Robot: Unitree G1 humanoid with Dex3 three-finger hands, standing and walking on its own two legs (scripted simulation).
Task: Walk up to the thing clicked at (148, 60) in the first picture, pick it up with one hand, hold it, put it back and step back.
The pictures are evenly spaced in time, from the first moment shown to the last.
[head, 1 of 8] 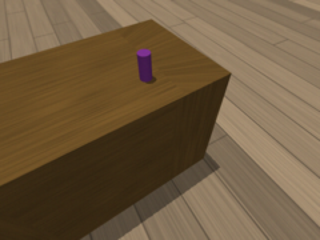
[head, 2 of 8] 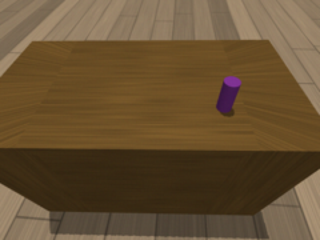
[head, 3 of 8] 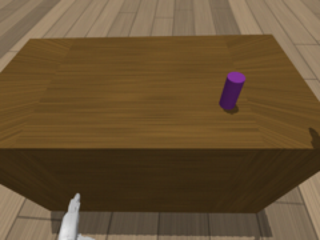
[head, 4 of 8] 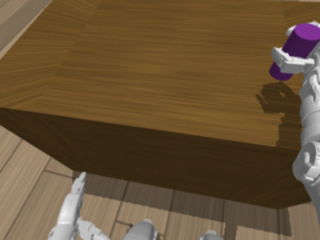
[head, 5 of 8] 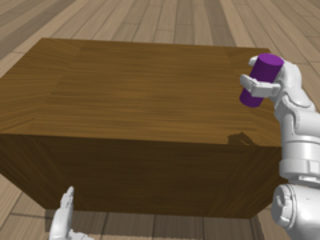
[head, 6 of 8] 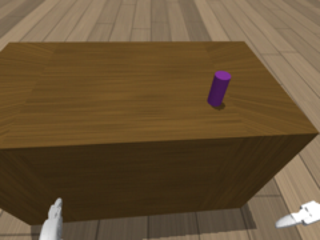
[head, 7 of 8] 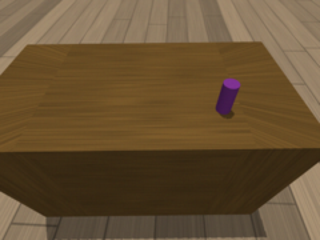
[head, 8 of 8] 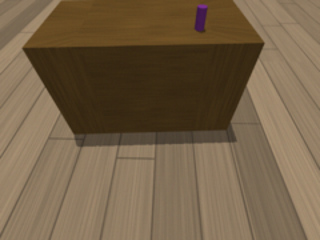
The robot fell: no
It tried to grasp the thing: yes
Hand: right
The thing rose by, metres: 0.25
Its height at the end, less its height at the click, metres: +0.00
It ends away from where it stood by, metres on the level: 0.01
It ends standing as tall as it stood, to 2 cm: yes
